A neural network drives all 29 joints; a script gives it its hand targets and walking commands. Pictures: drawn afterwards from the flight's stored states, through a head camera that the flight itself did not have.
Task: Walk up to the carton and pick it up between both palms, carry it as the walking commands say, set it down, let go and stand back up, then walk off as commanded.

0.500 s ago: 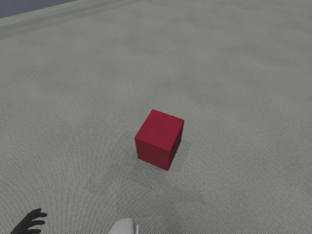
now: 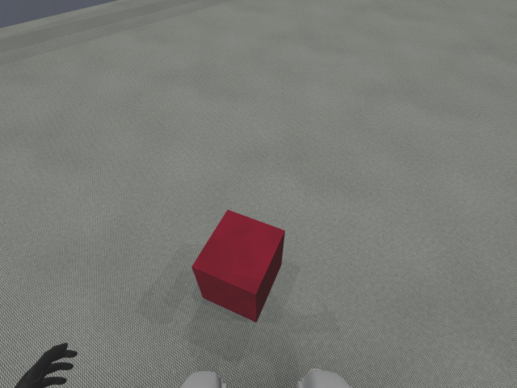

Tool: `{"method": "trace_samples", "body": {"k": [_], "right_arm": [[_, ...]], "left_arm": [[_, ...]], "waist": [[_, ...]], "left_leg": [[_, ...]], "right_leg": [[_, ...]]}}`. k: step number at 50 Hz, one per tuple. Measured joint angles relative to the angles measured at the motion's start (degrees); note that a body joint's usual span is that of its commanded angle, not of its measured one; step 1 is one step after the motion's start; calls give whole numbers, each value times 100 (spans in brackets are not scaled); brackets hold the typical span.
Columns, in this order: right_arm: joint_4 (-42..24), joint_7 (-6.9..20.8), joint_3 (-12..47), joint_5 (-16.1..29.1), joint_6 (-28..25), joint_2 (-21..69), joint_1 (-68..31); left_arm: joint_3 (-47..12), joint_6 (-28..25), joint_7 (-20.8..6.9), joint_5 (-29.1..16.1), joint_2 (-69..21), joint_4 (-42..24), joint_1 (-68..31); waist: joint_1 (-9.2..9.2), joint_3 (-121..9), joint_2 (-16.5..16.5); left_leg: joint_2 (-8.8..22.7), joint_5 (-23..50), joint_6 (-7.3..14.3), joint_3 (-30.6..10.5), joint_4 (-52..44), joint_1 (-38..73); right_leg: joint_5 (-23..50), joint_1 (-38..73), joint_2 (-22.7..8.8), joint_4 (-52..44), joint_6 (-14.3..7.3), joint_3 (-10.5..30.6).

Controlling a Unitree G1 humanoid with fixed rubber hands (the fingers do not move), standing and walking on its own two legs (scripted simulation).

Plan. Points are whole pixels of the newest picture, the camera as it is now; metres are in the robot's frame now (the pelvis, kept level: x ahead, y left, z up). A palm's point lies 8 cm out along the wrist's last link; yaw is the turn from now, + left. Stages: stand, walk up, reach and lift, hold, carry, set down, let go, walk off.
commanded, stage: walk up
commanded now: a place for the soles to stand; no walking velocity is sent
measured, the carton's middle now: (242, 265) +0.60 +0.08 -0.61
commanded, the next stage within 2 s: none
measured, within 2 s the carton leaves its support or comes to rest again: neither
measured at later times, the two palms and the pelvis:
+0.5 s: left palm (49, 371) +0.16 +0.33 -0.08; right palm (448, 321) +0.23 -0.31 -0.07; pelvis +0.07 +0.00 +0.01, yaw +2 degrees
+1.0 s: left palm out of the picture +0.12 +0.42 -0.04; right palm (445, 305) +0.24 -0.30 -0.05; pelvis +0.09 +0.05 +0.02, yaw -2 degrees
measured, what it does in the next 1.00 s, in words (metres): steps on the spot: left foot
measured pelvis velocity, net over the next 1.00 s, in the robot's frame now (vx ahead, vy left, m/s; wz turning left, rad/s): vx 0.09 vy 0.05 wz -0.03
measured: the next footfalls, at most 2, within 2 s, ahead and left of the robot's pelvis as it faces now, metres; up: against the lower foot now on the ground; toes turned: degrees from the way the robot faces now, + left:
left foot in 0.22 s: +0.16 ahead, +0.13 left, +0.00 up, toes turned +3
left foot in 1.10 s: +0.21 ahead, +0.25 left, +0.00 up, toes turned -3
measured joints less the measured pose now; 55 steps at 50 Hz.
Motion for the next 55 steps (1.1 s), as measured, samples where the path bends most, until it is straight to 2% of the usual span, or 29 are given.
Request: {"method": "trace_samples", "body": {"k": [3,6,10,11,12,14,17,20,41,43,45,48,53,55], "right_arm": [[110,-6,79,-6,9,99,-138],[144,35,135,-12,74,210,-319],[153,50,191,-6,164,317,-614],[148,47,196,-23,166,308,-671],[164,38,187,-50,159,322,-740],[212,33,195,-32,165,356,-895],[339,35,242,15,243,418,-1139],[464,41,284,57,288,508,-1357],[1685,82,417,56,351,621,-1874],[1382,227,294,-138,509,552,-1889],[934,381,149,-290,655,417,-1918],[427,551,-55,-353,775,206,-1948],[-71,678,-308,-331,822,-6,-1931],[-206,675,-364,-348,786,-67,-1880]], "left_arm": [[-53,-6,106,-59,-50,29,51],[-118,-8,165,-70,-34,63,146],[-235,61,229,-102,11,118,200],[-269,84,248,-112,4,121,209],[-296,112,268,-122,-4,141,178],[-357,171,310,-165,-78,227,50],[-430,174,341,-143,-257,444,-114],[-477,120,324,-93,-320,635,-218],[-497,240,272,-85,-334,1657,-1138],[-386,161,394,-54,-339,1524,-889],[-238,77,561,-23,-286,1390,-467],[-87,-3,739,6,-128,1307,79],[-13,-25,802,92,256,1065,581],[-20,0,824,110,407,923,698]], "waist": [[154,96,140],[282,217,154],[376,339,81],[370,331,99],[341,339,77],[327,368,57],[305,312,133],[277,199,64],[205,12,-12],[172,17,38],[131,33,111],[130,146,226],[248,377,276],[273,409,266]], "left_leg": [[4,292,-100,160,258,-384],[11,511,-152,379,-405,-437],[-121,1054,-47,533,-1439,-120],[-150,1290,23,508,-1708,24],[-184,1391,-101,477,-1749,47],[-201,1230,-218,446,-1524,-11],[-117,1045,-256,344,-1440,45],[-142,1103,-301,328,-1646,179],[-228,1765,-220,339,-3210,1114],[-219,1264,-147,371,-2820,954],[-252,748,-125,241,-1842,542],[-123,689,-193,60,-911,34],[95,512,-178,16,-1245,-88],[44,741,-107,65,-1717,89]], "right_leg": [[-127,273,14,-184,-16,-80],[-163,460,-34,-310,-6,-90],[-403,450,-135,-55,57,-38],[-506,407,-137,86,82,-44],[-617,362,-176,238,110,-52],[-782,367,-158,360,85,-13],[-710,563,-34,164,129,-65],[-669,707,-47,-48,121,-85],[139,1747,-57,-1851,252,-128],[153,1700,-47,-1843,252,-60],[110,1573,-53,-1731,254,66],[56,1464,-102,-1596,341,247],[-290,1129,-374,-937,518,546],[-570,867,-514,-428,455,688]]}}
